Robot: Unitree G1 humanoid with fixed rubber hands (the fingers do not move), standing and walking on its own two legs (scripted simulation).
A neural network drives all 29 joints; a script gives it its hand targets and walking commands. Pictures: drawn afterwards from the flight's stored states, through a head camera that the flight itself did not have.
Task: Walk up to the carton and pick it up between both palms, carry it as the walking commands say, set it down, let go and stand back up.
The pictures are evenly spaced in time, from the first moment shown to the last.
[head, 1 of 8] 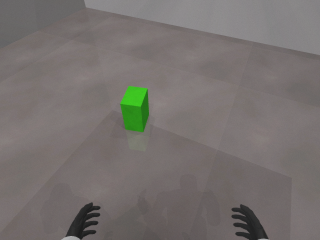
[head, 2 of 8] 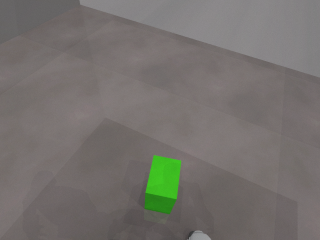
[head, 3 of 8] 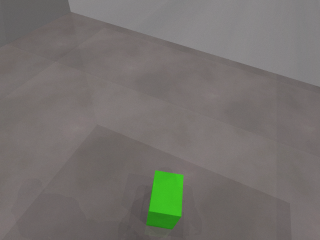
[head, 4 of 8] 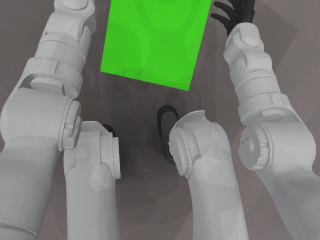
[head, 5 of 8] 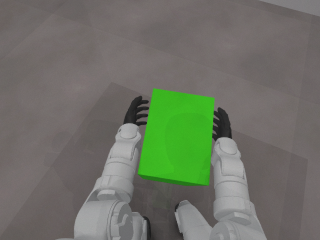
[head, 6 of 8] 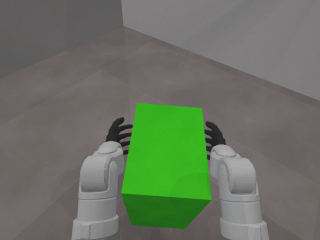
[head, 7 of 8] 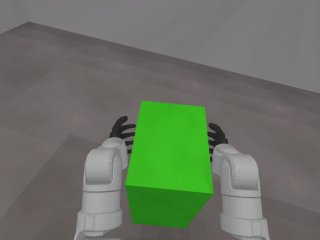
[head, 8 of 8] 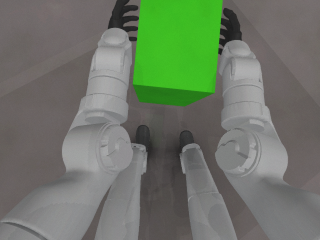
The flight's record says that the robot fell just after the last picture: yes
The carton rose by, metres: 0.66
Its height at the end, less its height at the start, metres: +0.48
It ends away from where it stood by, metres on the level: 0.78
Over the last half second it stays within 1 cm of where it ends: no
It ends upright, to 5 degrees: no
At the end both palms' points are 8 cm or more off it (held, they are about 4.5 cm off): no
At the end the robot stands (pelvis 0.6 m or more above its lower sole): yes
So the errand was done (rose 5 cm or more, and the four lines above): no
